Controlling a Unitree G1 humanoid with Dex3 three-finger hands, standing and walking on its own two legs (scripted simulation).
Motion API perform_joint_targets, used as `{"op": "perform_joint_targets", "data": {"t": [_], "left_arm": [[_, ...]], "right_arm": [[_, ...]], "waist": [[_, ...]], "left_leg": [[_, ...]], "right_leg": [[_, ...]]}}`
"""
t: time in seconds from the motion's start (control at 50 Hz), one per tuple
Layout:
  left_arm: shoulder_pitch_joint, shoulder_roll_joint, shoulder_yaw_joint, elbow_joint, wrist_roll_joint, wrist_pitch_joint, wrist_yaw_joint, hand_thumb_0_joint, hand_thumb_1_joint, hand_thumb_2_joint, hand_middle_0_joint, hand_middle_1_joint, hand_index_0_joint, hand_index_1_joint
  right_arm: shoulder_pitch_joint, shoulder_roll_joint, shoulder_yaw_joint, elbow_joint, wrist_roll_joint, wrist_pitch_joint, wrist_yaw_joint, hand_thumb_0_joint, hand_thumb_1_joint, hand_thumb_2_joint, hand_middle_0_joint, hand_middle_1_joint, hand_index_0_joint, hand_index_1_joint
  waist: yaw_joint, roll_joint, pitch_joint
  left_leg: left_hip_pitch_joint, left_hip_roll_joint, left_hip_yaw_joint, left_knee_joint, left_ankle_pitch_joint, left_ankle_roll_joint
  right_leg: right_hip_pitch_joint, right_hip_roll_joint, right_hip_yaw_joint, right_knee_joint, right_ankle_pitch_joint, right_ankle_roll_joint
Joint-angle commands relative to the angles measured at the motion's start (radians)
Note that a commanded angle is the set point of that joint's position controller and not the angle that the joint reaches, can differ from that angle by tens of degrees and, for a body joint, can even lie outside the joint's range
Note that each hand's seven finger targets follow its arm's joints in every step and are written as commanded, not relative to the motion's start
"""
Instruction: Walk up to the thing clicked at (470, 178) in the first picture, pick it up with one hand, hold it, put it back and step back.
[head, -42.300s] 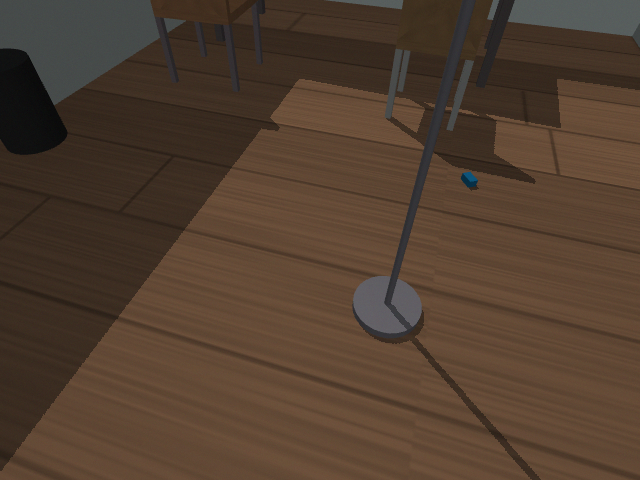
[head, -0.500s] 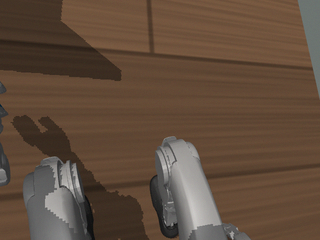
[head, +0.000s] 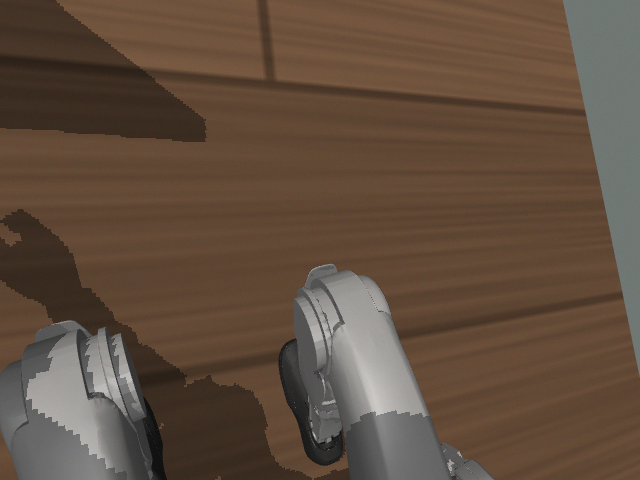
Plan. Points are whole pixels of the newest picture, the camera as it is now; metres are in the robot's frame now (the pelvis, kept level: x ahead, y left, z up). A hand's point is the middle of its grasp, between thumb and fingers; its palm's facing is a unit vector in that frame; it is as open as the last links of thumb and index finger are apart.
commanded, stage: rest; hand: left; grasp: from above
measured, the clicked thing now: out of the picture +0.46 +0.37 -0.24
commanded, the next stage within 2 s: open in 0.96 s
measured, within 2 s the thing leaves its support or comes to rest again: rests again in 0.62 s
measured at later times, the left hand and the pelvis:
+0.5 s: hand out of the picture +0.46 +0.34 -0.23, palm faces -0.36 -0.26 -0.90, open 6.8 cm; pelvis +0.00 +0.01 +0.00, yaw -3 degrees
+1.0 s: hand out of the picture +0.46 +0.33 -0.24, palm faces -0.36 -0.26 -0.89, open 6.9 cm; pelvis -0.01 +0.01 +0.00, yaw -4 degrees
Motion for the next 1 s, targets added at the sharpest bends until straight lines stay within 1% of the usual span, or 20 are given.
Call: {"op": "perform_joint_targets", "data": {"t": [0.0,0.16,0.18,0.22,0.26,0.3,0.32,0.34,0.36,0.38,0.52,0.54,0.56,0.58,0.68,0.7,0.78,0.8,0.86,0.98], "left_arm": [[-0.292,0.265,-0.005,-0.110,-0.007,0.007,0.062,0.000,0.645,0.569,-1.147,-0.324,-1.113,-0.360],[-0.306,0.282,-0.028,-0.061,-0.015,0.006,0.079,0.000,0.667,0.528,-1.158,-0.307,-1.128,-0.337],[-0.286,0.321,0.005,-0.052,-0.015,0.006,0.087,0.000,0.681,0.515,-1.166,-0.299,-1.138,-0.328],[-0.303,0.288,-0.033,-0.044,-0.023,0.003,0.089,0.000,0.698,0.510,-1.182,-0.291,-1.154,-0.320],[-0.308,0.328,-0.006,-0.042,-0.016,0.003,0.099,0.000,0.729,0.522,-1.195,-0.310,-1.171,-0.336],[-0.318,0.296,-0.036,-0.034,-0.016,0.001,0.103,0.000,0.730,0.504,-1.209,-0.278,-1.180,-0.307],[-0.316,0.334,-0.006,-0.036,-0.013,0.001,0.110,0.000,0.746,0.500,-1.212,-0.289,-1.187,-0.315],[-0.320,0.307,-0.041,-0.030,-0.016,-0.002,0.109,0.000,0.729,0.511,-1.207,-0.282,-1.178,-0.313],[-0.318,0.338,-0.011,-0.013,-0.016,-0.002,0.117,0.000,0.724,0.497,-1.200,-0.288,-1.175,-0.315],[-0.315,0.333,-0.022,-0.018,-0.018,-0.002,0.122,0.000,0.733,0.510,-1.195,-0.306,-1.172,-0.330],[-0.304,0.340,-0.034,-0.003,-0.021,0.000,0.133,0.000,0.729,0.502,-1.206,-0.272,-1.177,-0.302],[-0.291,0.363,-0.014,-0.002,-0.015,0.002,0.137,0.000,0.720,0.505,-1.199,-0.274,-1.170,-0.305],[-0.307,0.339,-0.040,-0.016,-0.012,0.001,0.136,0.000,0.719,0.506,-1.203,-0.268,-1.171,-0.300],[-0.303,0.367,-0.011,0.007,-0.013,0.004,0.143,0.000,0.718,0.473,-1.185,-0.284,-1.163,-0.306],[-0.333,0.330,-0.058,0.015,-0.028,0.001,0.145,0.000,0.697,0.474,-1.169,-0.279,-1.146,-0.303],[-0.297,0.396,-0.005,0.037,-0.026,0.003,0.156,0.000,0.693,0.490,-1.168,-0.278,-1.142,-0.305],[-0.322,0.382,-0.030,0.040,-0.019,0.000,0.146,0.000,0.703,0.495,-1.170,-0.291,-1.145,-0.317],[-0.335,0.335,-0.065,0.040,-0.026,-0.002,0.140,0.000,0.691,0.478,-1.168,-0.279,-1.142,-0.305],[-0.311,0.402,-0.019,0.049,-0.021,-0.007,0.146,0.000,0.718,0.458,-1.184,-0.262,-1.161,-0.286],[-0.299,0.398,-0.040,0.066,-0.022,-0.013,0.146,0.000,0.699,0.488,-1.175,-0.271,-1.146,-0.301]], "right_arm": [[0.200,-0.287,-0.068,0.008,-0.004,-0.012,-0.007,0.000,-0.895,-0.898,0.200,0.300,0.200,0.300],[0.210,-0.300,-0.042,0.000,-0.013,-0.047,0.009,0.000,-0.896,-0.898,0.200,0.300,0.200,0.300],[0.220,-0.313,-0.040,0.010,-0.018,-0.046,0.007,0.000,-0.894,-0.897,0.200,0.300,0.200,0.300],[0.189,-0.302,-0.030,-0.005,-0.016,-0.054,0.012,0.000,-0.896,-0.898,0.200,0.300,0.200,0.300],[0.215,-0.320,-0.025,-0.007,-0.020,-0.061,0.014,0.000,-0.894,-0.897,0.200,0.300,0.200,0.300],[0.195,-0.314,-0.018,-0.016,-0.022,-0.071,0.017,0.000,-0.897,-0.899,0.200,0.300,0.200,0.300],[0.209,-0.330,-0.019,-0.004,-0.027,-0.073,0.015,0.000,-0.894,-0.897,0.200,0.300,0.200,0.300],[0.182,-0.319,-0.009,-0.019,-0.022,-0.075,0.018,0.000,-0.895,-0.898,0.200,0.300,0.200,0.300],[0.203,-0.333,-0.011,-0.007,-0.028,-0.076,0.019,0.000,-0.897,-0.899,0.200,0.300,0.200,0.300],[0.186,-0.329,-0.008,-0.020,-0.022,-0.079,0.019,0.000,-0.894,-0.898,0.200,0.300,0.200,0.300],[0.183,-0.343,0.006,-0.020,-0.027,-0.099,0.030,0.000,-0.896,-0.899,0.200,0.300,0.200,0.300],[0.195,-0.344,0.006,-0.007,-0.033,-0.096,0.029,0.000,-0.894,-0.898,0.200,0.300,0.200,0.300],[0.185,-0.342,0.012,-0.019,-0.033,-0.096,0.031,0.000,-0.894,-0.899,0.200,0.300,0.200,0.300],[0.194,-0.348,0.013,-0.011,-0.034,-0.096,0.032,0.000,-0.895,-0.899,0.200,0.300,0.200,0.300],[0.185,-0.353,0.029,-0.032,-0.036,-0.115,0.047,0.000,-0.895,-0.899,0.200,0.300,0.200,0.300],[0.193,-0.367,0.028,-0.013,-0.038,-0.110,0.043,0.000,-0.892,-0.899,0.200,0.300,0.200,0.300],[0.181,-0.368,0.038,-0.031,-0.038,-0.114,0.046,0.000,-0.893,-0.899,0.200,0.300,0.200,0.300],[0.169,-0.363,0.036,-0.045,-0.038,-0.120,0.047,0.000,-0.896,-0.900,0.200,0.300,0.200,0.300],[0.199,-0.380,0.042,-0.037,-0.039,-0.126,0.048,0.000,-0.894,-0.899,0.200,0.300,0.200,0.300],[0.181,-0.387,0.047,-0.048,-0.037,-0.126,0.047,0.000,-0.894,-0.900,0.200,0.300,0.200,0.300]], "waist": [[-0.017,0.438,-0.692],[-0.055,0.435,-0.644],[-0.049,0.429,-0.661],[-0.048,0.450,-0.648],[-0.064,0.440,-0.626],[-0.071,0.459,-0.608],[-0.076,0.461,-0.624],[-0.068,0.464,-0.623],[-0.083,0.452,-0.621],[-0.068,0.454,-0.609],[-0.076,0.483,-0.584],[-0.083,0.494,-0.611],[-0.088,0.509,-0.616],[-0.092,0.502,-0.606],[-0.116,0.486,-0.557],[-0.105,0.471,-0.571],[-0.121,0.477,-0.540],[-0.135,0.467,-0.520],[-0.128,0.456,-0.519],[-0.137,0.445,-0.510]], "left_leg": [[0.515,0.011,0.131,-0.241,0.198,0.049],[0.510,0.019,0.120,-0.216,0.230,0.051],[0.515,0.021,0.117,-0.219,0.242,0.050],[0.508,0.023,0.114,-0.224,0.212,0.048],[0.506,0.021,0.112,-0.218,0.210,0.051],[0.516,0.022,0.109,-0.220,0.198,0.046],[0.540,0.026,0.104,-0.221,0.218,0.044],[0.525,0.028,0.102,-0.217,0.211,0.045],[0.515,0.025,0.102,-0.215,0.211,0.048],[0.507,0.027,0.100,-0.220,0.197,0.046],[0.531,0.030,0.090,-0.223,0.212,0.039],[0.562,0.033,0.085,-0.222,0.241,0.035],[0.570,0.034,0.082,-0.224,0.257,0.033],[0.558,0.035,0.076,-0.225,0.257,0.033],[0.528,0.035,0.080,-0.206,0.232,0.042],[0.527,0.038,0.076,-0.216,0.238,0.040],[0.501,0.038,0.072,-0.210,0.209,0.042],[0.505,0.034,0.076,-0.207,0.187,0.043],[0.498,0.035,0.071,-0.211,0.196,0.044],[0.491,0.038,0.062,-0.215,0.195,0.044]], "right_leg": [[0.349,0.034,-0.134,-0.222,0.262,-0.077],[0.371,0.037,-0.140,-0.226,0.296,-0.071],[0.396,0.041,-0.146,-0.228,0.306,-0.070],[0.379,0.045,-0.145,-0.224,0.279,-0.074],[0.385,0.041,-0.150,-0.229,0.278,-0.071],[0.356,0.042,-0.154,-0.221,0.263,-0.075],[0.371,0.044,-0.162,-0.223,0.280,-0.073],[0.370,0.048,-0.158,-0.223,0.276,-0.074],[0.386,0.047,-0.160,-0.228,0.283,-0.072],[0.373,0.048,-0.160,-0.226,0.266,-0.073],[0.366,0.048,-0.171,-0.219,0.275,-0.074],[0.386,0.050,-0.176,-0.216,0.300,-0.073],[0.391,0.052,-0.177,-0.213,0.313,-0.075],[0.384,0.049,-0.183,-0.208,0.314,-0.074],[0.386,0.054,-0.176,-0.224,0.306,-0.069],[0.407,0.056,-0.181,-0.229,0.310,-0.068],[0.381,0.054,-0.184,-0.225,0.284,-0.069],[0.375,0.053,-0.181,-0.228,0.271,-0.069],[0.399,0.052,-0.184,-0.232,0.275,-0.065],[0.405,0.059,-0.190,-0.237,0.279,-0.066]]}}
